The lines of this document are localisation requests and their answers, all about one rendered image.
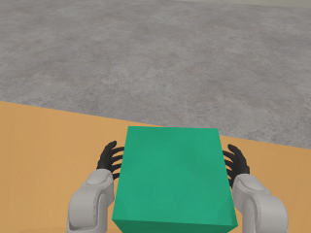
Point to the robot left hand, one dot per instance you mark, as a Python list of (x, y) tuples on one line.
[(106, 160)]

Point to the carton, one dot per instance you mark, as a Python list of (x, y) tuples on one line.
[(173, 180)]

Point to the right robot forearm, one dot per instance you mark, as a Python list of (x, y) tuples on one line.
[(261, 211)]

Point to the robot right hand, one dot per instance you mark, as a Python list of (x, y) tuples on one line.
[(238, 165)]

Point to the left robot forearm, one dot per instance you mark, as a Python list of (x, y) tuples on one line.
[(88, 206)]

